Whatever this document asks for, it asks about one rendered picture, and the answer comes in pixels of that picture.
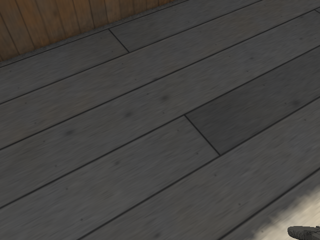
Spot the robot right hand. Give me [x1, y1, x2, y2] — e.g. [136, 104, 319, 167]
[287, 226, 320, 240]

